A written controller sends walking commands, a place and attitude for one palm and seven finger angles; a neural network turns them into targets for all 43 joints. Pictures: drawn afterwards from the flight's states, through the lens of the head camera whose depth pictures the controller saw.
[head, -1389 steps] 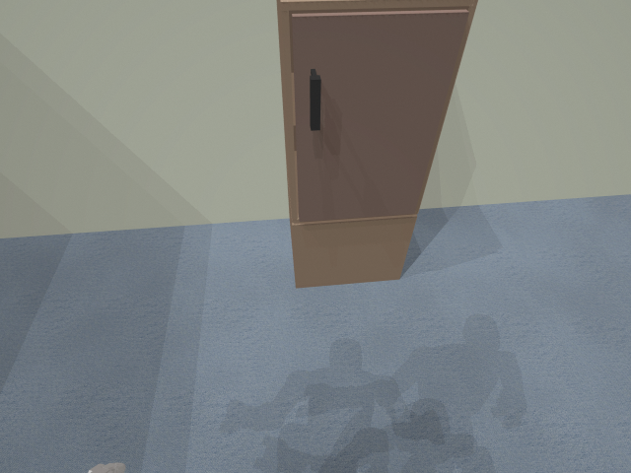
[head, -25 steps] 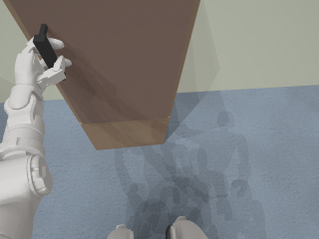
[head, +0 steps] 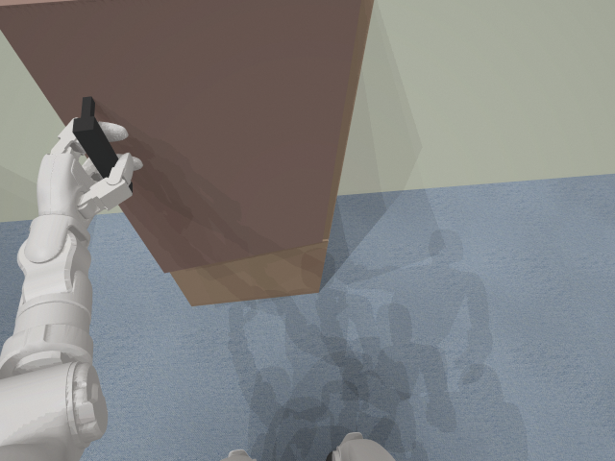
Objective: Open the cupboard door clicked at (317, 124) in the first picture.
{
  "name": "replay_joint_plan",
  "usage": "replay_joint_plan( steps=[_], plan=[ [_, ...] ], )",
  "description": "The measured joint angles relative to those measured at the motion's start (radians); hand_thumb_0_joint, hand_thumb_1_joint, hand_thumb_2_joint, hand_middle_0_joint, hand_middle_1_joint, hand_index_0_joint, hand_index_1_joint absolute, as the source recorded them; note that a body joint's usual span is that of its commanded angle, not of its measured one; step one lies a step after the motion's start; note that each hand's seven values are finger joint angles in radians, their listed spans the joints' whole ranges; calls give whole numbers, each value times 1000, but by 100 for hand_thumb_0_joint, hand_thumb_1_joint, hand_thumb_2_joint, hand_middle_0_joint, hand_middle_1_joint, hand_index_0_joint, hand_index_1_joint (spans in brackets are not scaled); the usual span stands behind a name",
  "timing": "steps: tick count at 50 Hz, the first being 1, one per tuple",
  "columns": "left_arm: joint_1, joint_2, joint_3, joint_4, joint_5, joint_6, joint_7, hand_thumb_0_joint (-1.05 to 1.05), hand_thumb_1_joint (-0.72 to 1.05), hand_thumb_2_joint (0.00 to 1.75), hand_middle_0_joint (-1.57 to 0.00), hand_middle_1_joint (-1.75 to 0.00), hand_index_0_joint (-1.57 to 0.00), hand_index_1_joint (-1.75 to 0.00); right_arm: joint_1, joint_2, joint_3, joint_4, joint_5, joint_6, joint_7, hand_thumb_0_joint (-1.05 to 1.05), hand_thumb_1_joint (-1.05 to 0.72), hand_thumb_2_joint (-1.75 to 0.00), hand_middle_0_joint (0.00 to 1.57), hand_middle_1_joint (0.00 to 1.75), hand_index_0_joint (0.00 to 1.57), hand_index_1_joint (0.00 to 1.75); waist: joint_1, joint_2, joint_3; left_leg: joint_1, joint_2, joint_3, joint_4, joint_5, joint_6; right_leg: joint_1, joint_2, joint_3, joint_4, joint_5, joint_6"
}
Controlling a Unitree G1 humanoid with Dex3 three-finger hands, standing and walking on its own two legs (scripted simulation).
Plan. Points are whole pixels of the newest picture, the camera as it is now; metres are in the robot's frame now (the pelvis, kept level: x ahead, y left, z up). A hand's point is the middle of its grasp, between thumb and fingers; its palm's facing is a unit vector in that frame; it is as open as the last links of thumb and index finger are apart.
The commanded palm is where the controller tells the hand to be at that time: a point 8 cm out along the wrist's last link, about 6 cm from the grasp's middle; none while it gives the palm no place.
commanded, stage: pull the door open along its arc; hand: left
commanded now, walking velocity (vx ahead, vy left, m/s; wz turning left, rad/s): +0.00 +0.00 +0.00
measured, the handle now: (106, 149) +0.51 +0.24 +0.09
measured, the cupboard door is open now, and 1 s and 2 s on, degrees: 7 45 48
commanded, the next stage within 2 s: open thumb and fingers to let go in 0.56 s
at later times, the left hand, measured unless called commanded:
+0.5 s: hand (219, 295) +0.29 +0.08 +0.09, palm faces +0.40 -0.92 +0.01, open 6.2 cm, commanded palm +0.21 +0.14 +0.08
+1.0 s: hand (238, 304) +0.28 +0.06 +0.09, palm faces +0.47 -0.88 -0.03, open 8.8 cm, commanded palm +0.23 +0.10 +0.08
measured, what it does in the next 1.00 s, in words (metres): shifts its weight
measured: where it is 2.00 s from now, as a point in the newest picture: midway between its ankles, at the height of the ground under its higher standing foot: outside the picture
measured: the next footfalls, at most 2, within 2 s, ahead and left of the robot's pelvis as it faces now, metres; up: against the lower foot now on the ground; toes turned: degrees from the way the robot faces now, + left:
none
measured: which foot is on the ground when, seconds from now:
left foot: down 0.00-1.00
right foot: down 0.00-1.00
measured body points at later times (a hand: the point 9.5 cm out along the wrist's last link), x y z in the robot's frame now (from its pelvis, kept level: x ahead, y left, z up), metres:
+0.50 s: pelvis +0.02 -0.02 +0.02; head +0.03 -0.03 +0.47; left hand +0.27 +0.13 +0.09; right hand +0.23 -0.21 -0.07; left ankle -0.03 +0.10 -0.70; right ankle +0.01 -0.12 -0.70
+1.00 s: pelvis +0.00 -0.05 +0.01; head +0.02 -0.08 +0.46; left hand +0.25 +0.11 +0.09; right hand +0.18 -0.26 -0.10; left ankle -0.03 +0.10 -0.70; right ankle +0.01 -0.12 -0.70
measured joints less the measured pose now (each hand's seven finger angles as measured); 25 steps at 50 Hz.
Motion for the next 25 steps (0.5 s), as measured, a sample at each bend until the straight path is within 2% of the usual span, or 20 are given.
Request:
replay_joint_plan(
  steps=[4, 5, 8, 10, 13, 18, 21, 25],
  plan=[
    [160, -73, -47, -174, -37, 18, 12, 0, 70, 74, -36, -134, -35, -135, -20, 6, -9, -18, 11, -10, 6, 1, -91, -90, 20, 30, 21, 30, 22, 2, -11, 57, -4, 6, -36, 6, 0, 52, -2, 6, -26, 1, 1],
    [203, -101, -63, -230, -43, 29, 32, 0, 70, 73, -36, -134, -35, -134, -27, 9, -14, -22, 11, -17, 9, 1, -91, -90, 20, 30, 21, 30, 32, 2, -14, 70, -5, 8, -43, 7, 0, 63, -3, 8, -32, 2, 2],
    [324, -213, -133, -406, -36, 46, 188, 0, 69, 75, -35, -134, -35, -131, -63, 19, -27, -24, 7, -44, 24, 1, -91, -90, 20, 30, 21, 30, 58, 8, -14, 104, -10, 5, -61, 10, -1, 99, -8, 6, -47, 1, 4],
    [392, -290, -182, -503, -15, 53, 302, 0, 69, 75, -34, -134, -35, -129, -96, 27, -30, -22, -2, -57, 32, 1, -91, -90, 20, 30, 20, 30, 73, 9, -12, 124, -16, 2, -69, 12, -2, 118, -13, 3, -49, -2, 4],
    [479, -391, -264, -616, 42, 69, 462, 0, 68, 75, -34, -135, -36, -129, -149, 44, -30, -21, -21, -63, 39, 1, -91, -90, 20, 30, 20, 30, 95, 8, -8, 155, -24, -4, -79, 14, -3, 148, -21, -3, -48, -9, 3],
    [610, -503, -411, -756, 156, 134, 681, 1, 67, 76, -33, -132, -36, -130, -223, 79, -17, -34, -53, -43, 36, 1, -91, -90, 20, 30, 20, 30, 123, 5, -3, 214, -32, -14, -100, 19, -10, 203, -29, -13, -51, -21, -3],
    [704, -536, -493, -842, 207, 188, 744, 1, 66, 75, -32, -131, -36, -131, -249, 102, -7, -51, -62, -21, 29, 1, -91, -90, 20, 30, 21, 30, 130, 5, -2, 254, -31, -21, -117, 20, -16, 241, -28, -19, -60, -25, -10],
    [821, -543, -591, -936, 242, 234, 769, 1, 64, 72, -32, -131, -37, -133, -268, 124, 7, -68, -68, 4, 14, 1, -91, -90, 20, 30, 21, 30, 130, 2, 1, 301, -25, -30, -134, 19, -27, 288, -22, -29, -69, -34, -20]
  ],
)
